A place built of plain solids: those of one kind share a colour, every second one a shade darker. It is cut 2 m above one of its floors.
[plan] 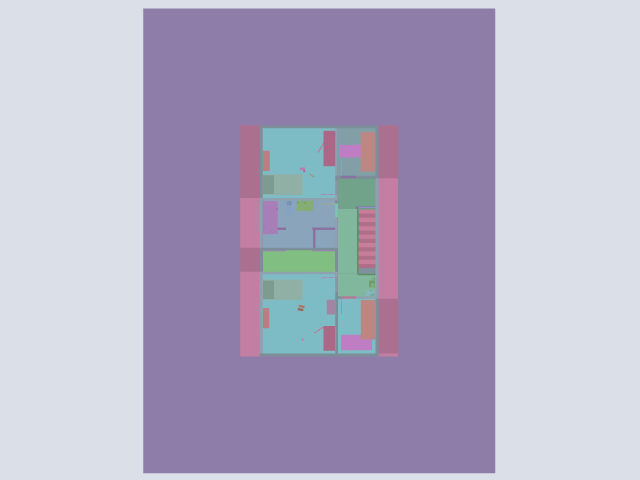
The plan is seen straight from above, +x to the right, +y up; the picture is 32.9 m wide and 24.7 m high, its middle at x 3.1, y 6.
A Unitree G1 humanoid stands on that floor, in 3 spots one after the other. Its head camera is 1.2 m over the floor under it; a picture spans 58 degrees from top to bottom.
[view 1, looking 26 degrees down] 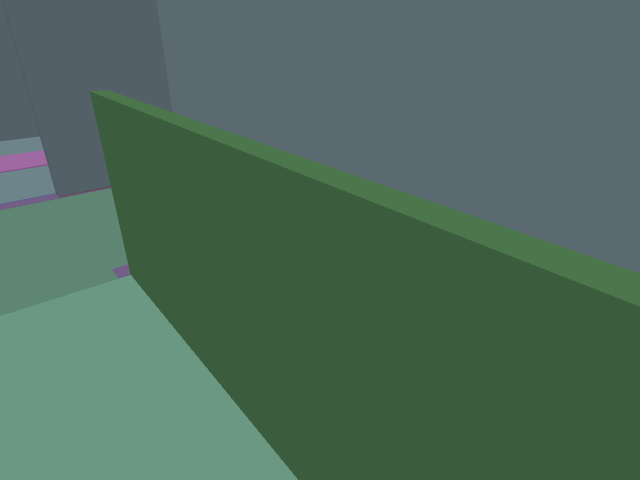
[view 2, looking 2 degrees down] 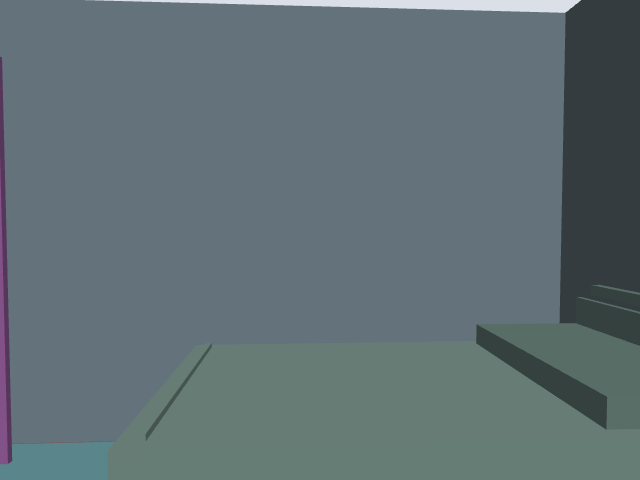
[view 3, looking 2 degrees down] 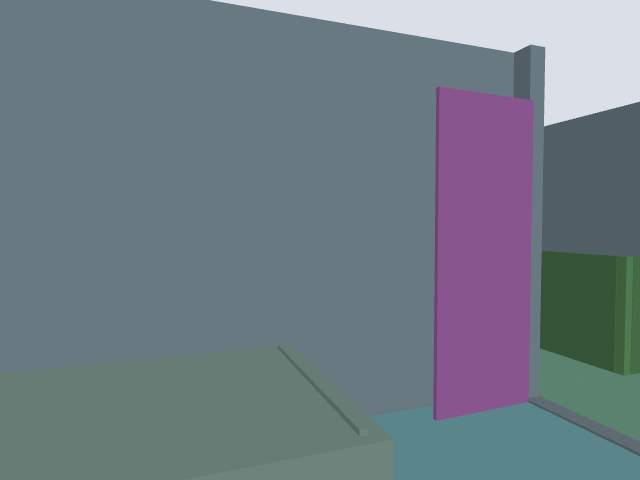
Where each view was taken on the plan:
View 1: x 4.53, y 5.38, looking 51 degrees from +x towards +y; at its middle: stair_guard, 0.84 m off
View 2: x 1.68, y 10.57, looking -93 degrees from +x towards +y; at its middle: wall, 2.42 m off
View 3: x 1.57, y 1.82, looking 70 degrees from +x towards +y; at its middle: wall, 2.57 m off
